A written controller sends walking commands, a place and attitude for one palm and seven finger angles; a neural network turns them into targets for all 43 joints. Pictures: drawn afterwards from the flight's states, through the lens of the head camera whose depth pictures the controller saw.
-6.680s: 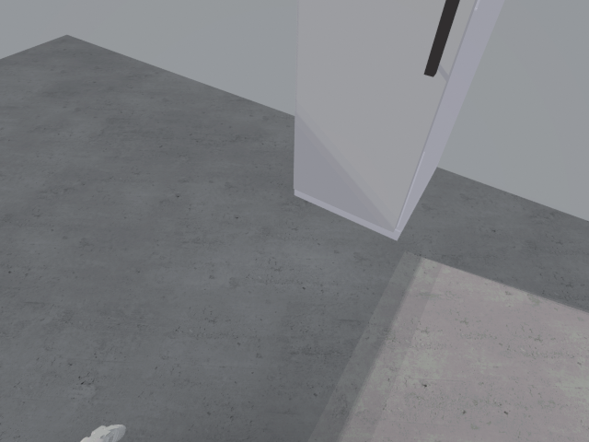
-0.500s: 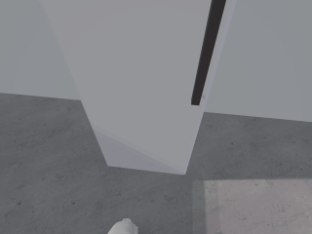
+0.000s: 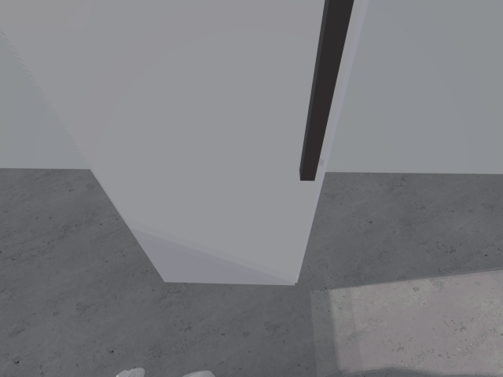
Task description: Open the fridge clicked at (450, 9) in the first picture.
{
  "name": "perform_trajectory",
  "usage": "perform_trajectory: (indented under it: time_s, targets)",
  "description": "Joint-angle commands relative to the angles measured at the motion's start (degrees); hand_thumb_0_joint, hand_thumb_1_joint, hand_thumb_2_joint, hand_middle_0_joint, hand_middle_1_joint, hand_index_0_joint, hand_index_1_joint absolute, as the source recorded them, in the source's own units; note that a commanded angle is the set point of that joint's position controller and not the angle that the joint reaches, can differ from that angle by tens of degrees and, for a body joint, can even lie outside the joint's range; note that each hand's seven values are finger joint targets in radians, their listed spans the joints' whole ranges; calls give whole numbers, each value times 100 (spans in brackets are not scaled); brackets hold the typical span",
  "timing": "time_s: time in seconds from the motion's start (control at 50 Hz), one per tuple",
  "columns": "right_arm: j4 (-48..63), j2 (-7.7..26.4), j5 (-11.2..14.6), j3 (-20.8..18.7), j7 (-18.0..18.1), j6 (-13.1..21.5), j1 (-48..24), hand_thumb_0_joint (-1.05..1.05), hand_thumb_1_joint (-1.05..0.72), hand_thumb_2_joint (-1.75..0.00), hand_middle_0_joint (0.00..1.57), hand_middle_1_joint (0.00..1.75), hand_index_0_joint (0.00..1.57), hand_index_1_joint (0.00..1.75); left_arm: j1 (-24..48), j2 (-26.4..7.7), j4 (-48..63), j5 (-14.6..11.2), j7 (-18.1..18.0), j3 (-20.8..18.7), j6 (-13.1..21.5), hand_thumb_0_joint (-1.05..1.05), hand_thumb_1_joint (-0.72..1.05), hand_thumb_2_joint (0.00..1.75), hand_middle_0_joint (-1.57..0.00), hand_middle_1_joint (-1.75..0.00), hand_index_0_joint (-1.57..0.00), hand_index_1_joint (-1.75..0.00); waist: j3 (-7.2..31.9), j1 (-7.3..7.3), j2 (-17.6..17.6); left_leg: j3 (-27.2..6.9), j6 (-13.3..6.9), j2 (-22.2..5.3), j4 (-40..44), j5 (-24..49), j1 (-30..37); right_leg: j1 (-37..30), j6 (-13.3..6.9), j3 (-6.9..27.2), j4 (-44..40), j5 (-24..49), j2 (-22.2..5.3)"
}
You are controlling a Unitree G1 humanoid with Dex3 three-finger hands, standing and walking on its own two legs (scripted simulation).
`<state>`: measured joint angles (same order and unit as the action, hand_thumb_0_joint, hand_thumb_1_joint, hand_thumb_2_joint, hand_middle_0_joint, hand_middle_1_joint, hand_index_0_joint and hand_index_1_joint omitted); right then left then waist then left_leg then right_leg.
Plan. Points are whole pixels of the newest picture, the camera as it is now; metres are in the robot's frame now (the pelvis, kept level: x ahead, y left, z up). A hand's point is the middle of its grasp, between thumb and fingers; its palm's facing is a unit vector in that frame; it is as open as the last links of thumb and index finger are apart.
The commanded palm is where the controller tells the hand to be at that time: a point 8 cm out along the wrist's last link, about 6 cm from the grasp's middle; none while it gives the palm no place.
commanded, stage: come to a stop and stand still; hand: right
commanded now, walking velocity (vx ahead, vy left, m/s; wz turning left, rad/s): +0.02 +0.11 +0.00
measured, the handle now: (325, 55) +0.48 -0.08 +0.26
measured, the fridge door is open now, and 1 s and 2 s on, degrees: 0 0 0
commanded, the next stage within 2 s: look again from close up in 1.48 s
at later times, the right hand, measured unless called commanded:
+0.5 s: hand out of the picture -0.01 -0.16 -0.17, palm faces -0.04 +0.97 -0.23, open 7.4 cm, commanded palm none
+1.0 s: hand out of the picture -0.01 -0.14 -0.16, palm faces -0.02 +0.98 -0.21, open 7.4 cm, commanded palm none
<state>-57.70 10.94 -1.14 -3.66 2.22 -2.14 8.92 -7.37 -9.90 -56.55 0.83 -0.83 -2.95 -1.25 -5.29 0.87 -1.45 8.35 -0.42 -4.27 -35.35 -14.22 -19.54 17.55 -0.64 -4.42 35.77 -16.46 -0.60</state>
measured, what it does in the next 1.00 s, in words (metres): steps on the spot: left foot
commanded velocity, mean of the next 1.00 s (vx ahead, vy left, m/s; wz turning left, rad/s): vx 0.00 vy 0.03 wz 0.00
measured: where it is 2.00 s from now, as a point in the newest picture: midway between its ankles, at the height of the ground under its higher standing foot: outside the picture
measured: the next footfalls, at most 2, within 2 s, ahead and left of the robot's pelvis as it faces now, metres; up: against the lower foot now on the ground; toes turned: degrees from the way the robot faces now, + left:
left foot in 0.40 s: -0.02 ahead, +0.15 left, +0.00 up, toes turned +3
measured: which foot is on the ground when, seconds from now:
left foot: down 0.00-0.00, up 0.02-0.38, down 0.40-1.00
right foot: down 0.00-1.00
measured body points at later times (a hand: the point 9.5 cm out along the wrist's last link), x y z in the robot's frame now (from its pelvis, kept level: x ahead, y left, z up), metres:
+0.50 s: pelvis -0.04 +0.02 +0.00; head -0.04 +0.03 +0.45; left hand -0.03 +0.26 -0.15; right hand -0.01 -0.21 -0.15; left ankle -0.06 +0.15 -0.72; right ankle +0.02 -0.09 -0.72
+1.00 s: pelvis -0.03 +0.04 +0.01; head -0.02 +0.03 +0.46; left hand -0.05 +0.25 -0.15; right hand -0.01 -0.20 -0.15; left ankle -0.06 +0.15 -0.72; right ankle +0.02 -0.09 -0.72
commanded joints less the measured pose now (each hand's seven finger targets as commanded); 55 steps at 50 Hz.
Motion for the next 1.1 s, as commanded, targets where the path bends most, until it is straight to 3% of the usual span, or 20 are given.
perform_trajectory:
  time_s: [0.0, 0.04, 0.1, 0.18, 0.22, 0.3, 0.32, 0.34, 0.36, 0.38, 0.4, 0.42, 0.44, 0.48, 0.52, 0.58, 0.66, 0.8, 0.92, 1.08]
  targets:
    - [399, 479, -2, -51, 10, -82, 193, 0, -90, -90, 20, 30, 20, 30, -454, -988, 303, 71, -130, -138, 93, 0, 90, 90, -20, -30, -20, -30, 411, -171, 1551, -992, 137, 180, -1842, -1840, -204, 150, -885, 2206, -2359, 1695, -2034]
    - [172, 455, -19, -72, -50, -43, 552, 0, -90, -90, 20, 30, 20, 30, -74, -816, 334, 76, -170, -42, 135, 0, 90, 90, -20, -30, -20, -30, 418, 78, 810, -1154, 152, 237, -2355, -1282, -453, -205, -881, 1648, -2097, 1645, -1640]
    - [4, 439, -5, -16, -86, 18, 759, 0, -90, -90, 20, 30, 20, 30, -188, -708, 235, 7, -189, -5, 209, 0, 90, 90, -20, -30, -20, -30, 704, 26, 667, -1067, 287, 180, -2092, -967, -555, -979, -810, 1161, -1956, 2386, -1447]
    - [-13, 380, 15, 49, -81, 6, 612, 0, -90, -90, 20, 30, 20, 30, -652, -785, -42, 1, -204, -60, 188, 0, 90, 90, -20, -30, -20, -30, 903, -243, 847, -919, 367, 115, -1275, -1233, -397, -1695, -879, 1316, -1886, 2896, -1611]
    - [2, 346, 25, 76, -92, 11, 473, 0, -90, -90, 20, 30, 20, 30, -761, -866, -129, 16, -196, -99, 157, 0, 90, 90, -20, -30, -20, -30, 793, -340, 852, -823, 341, 122, -837, -1407, -226, -1708, -918, 1363, -1811, 3153, -1656]
    - [-169, 266, 25, 120, -86, 19, 675, 0, -90, -90, 20, 30, 20, 30, -695, -883, -262, 24, -147, -124, 127, 0, 90, 90, -20, -30, -20, -30, 668, -256, 933, -697, 220, 158, -56, -1158, 307, -1173, -819, 1384, -1931, 2055, -1515]
    - [-247, 225, 33, 119, -76, 30, 893, 0, -90, -90, 20, 30, 20, 30, -595, -864, -258, 19, -129, -120, 122, 0, 90, 90, -20, -30, -20, -30, 689, -153, 949, -615, 195, 171, 329, -857, 560, -1008, -728, 1283, -1950, 1611, -1425]
    - [-312, 370, -86, 229, 117, 169, 1551, 0, -90, -90, 20, 30, 20, 30, -284, -1263, 109, -55, -114, -161, 145, 0, 90, 90, -20, -30, -20, -30, 389, 139, 47, -975, 52, 39, 1260, -113, 248, -819, -421, 901, -593, 2232, -1212]
    - [12, 518, -88, 222, 124, 240, 1152, 0, -90, -90, 20, 30, 20, 30, -460, -655, 267, -40, 16, -57, 113, 0, 90, 90, -20, -30, -20, -30, 152, -71, -882, -1430, -120, -232, 1897, -827, 203, 126, -116, 281, -381, -11, -600]
    - [175, 701, -70, 260, 97, 283, 863, 0, -90, -90, 20, 30, 20, 30, -615, -493, 307, 0, 83, 18, 67, 0, 90, 90, -20, -30, -20, -30, 91, -263, -684, -1774, -378, -551, 2076, -1804, -302, -4, 50, 27, -33, -515, -284]
    - [269, 881, -82, 237, 56, 351, 698, 0, -90, -90, 20, 30, 20, 30, -732, -369, 256, 68, 151, 41, 73, 0, 90, 90, -20, -30, -20, -30, 557, -351, 385, -1584, -500, -665, 1648, -802, -109, -379, 139, -58, -23, -101, -101]
    - [270, 879, -13, 222, 48, 436, 721, 0, -90, -90, 20, 30, 20, 30, -798, -319, 242, 47, 139, 73, 123, 0, 90, 90, -20, -30, -20, -30, 751, -351, 6, -1569, -520, -472, 1491, -404, 150, -304, 93, 35, -69, 75, -156]
    - [237, 800, 19, 222, 51, 446, 637, 0, -90, -90, 20, 30, 20, 30, -859, -410, 247, 32, 109, 80, 144, 0, 90, 90, -20, -30, -20, -30, 628, -360, -482, -1483, -492, -426, 1408, -460, 50, -325, 33, 137, -175, 110, -234]
    - [265, 685, 8, 249, 40, 357, 574, 0, -90, -90, 20, 30, 20, 30, -1024, -493, 167, 30, 79, 64, 126, 0, 90, 90, -20, -30, -20, -30, 164, -384, -169, -1333, -410, -291, 1455, -1679, -615, -486, 8, 273, -417, -138, -323]
    - [317, 683, -13, 225, 42, 290, 616, 0, -90, -90, 20, 30, 20, 30, -1100, -555, 154, 64, 75, 68, 108, 0, 90, 90, -20, -30, -20, -30, -371, -319, 199, -1188, -308, -59, 1319, -2082, -681, 88, -58, 486, -824, -650, -405]
    - [295, 686, -5, 203, 26, 254, 866, 0, -90, -90, 20, 30, 20, 30, -1191, -532, 145, 78, 66, 79, 81, 0, 90, 90, -20, -30, -20, -30, -394, -198, -185, -1366, -342, -110, 1456, -2370, -574, 356, -57, 437, -812, -806, -329]
    - [331, 681, 13, 197, 8, 265, 833, 0, -90, -90, 20, 30, 20, 30, -1450, -452, 18, 75, 48, 125, 127, 0, 90, 90, -20, -30, -20, -30, -249, -232, -114, -1349, -358, -143, 1466, -2165, -626, 84, -27, 411, -804, -502, -352]
    - [172, 603, 25, 228, -13, 328, 1014, 0, -90, -90, 20, 30, 20, 30, -1388, -450, -151, 34, 0, 164, 238, 0, 90, 90, -20, -30, -20, -30, 4, -104, 71, -1241, -280, -65, 1368, -1085, 54, 23, -60, 534, -1149, -27, -506]
    - [33, 654, 28, 224, -16, 380, 1019, 0, -90, -90, 20, 30, 20, 30, -1207, -565, -272, -1, -26, 154, 310, 0, 90, 90, -20, -30, -20, -30, 269, -94, 174, -1207, -220, -100, 1304, -124, 323, -384, -63, 453, -1077, 809, -575]
    - [-105, 821, 6, 203, -36, 396, 902, 0, -90, -90, 20, 30, 20, 30, -742, -830, -282, -14, -37, 114, 325, 0, 90, 90, -20, -30, -20, -30, 374, -109, 132, -1226, -173, -132, 1317, 303, 450, -665, -90, 472, -1132, 1053, -620]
